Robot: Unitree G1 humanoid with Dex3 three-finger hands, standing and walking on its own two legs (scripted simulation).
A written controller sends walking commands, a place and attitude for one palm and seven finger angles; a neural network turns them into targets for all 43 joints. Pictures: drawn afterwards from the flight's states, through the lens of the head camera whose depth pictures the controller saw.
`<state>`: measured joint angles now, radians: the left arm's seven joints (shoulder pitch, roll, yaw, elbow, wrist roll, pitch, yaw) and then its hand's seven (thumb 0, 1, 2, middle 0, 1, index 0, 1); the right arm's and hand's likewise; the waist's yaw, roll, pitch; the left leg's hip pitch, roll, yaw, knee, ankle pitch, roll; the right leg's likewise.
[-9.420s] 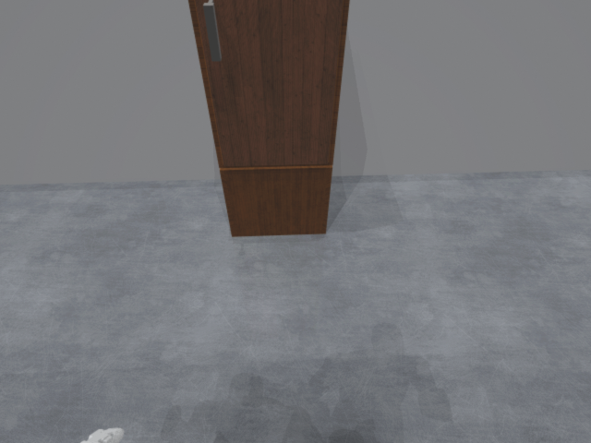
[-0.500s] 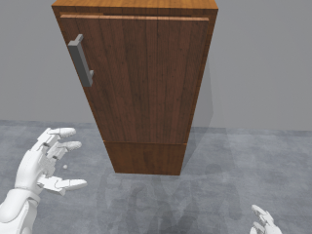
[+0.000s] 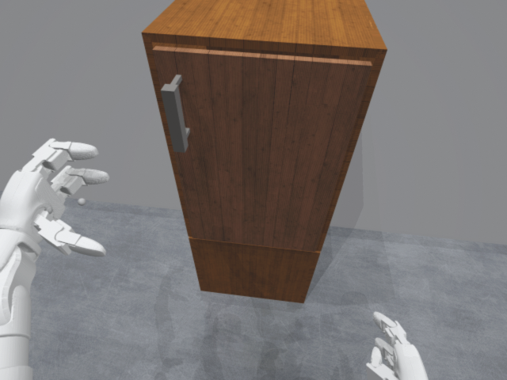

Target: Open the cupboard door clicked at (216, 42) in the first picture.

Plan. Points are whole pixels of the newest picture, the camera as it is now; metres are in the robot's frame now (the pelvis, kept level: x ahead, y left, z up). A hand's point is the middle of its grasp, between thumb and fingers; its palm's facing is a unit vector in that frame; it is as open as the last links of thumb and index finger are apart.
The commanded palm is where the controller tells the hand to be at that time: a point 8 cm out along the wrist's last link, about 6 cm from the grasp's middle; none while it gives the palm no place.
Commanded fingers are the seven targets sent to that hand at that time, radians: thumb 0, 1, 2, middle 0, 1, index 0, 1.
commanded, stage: raise the hand with hooked fingers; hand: left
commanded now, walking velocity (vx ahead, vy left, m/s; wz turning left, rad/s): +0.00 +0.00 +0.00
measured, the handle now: (179, 114) +0.55 +0.22 +0.14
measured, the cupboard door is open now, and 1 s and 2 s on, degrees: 0 0 0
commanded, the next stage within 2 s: move the hooked fingers beside the handle in 0.52 s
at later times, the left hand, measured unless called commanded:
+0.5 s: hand (106, 200) +0.30 +0.25 +0.16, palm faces +0.06 -1.00 -0.06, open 14.0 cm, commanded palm +0.26 +0.29 +0.16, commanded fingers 0.00 -0.50 0.30 -0.30 -1.20 -0.30 -1.20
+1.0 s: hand (120, 176) +0.34 +0.24 +0.16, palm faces +0.04 -1.00 -0.03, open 14.0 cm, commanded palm +0.31 +0.30 +0.16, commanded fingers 0.00 -0.50 0.30 -0.30 -1.20 -0.30 -1.20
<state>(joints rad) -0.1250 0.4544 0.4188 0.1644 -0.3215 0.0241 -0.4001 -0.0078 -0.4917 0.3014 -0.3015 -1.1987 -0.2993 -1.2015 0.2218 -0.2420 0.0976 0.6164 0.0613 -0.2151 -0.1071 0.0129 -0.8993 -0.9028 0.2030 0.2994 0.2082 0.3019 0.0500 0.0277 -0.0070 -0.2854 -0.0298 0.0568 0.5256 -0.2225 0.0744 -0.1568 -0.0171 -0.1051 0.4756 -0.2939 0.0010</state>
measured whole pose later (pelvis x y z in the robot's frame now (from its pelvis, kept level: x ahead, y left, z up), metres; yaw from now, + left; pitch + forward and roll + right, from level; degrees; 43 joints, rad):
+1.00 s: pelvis +0.01 -0.05 +0.00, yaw -1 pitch +1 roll +0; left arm -0.34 0.55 0.49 0.57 -0.32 -0.01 -0.52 -0.01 -0.50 0.30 -0.30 -1.20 -0.30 -1.20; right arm 0.26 -0.31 0.05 0.64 0.09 -0.16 -0.11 0.01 -0.90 -0.90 0.20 0.30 0.21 0.30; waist 0.00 0.04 -0.03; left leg -0.34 0.02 0.05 0.56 -0.24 0.02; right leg -0.23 0.03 -0.10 0.53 -0.32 -0.05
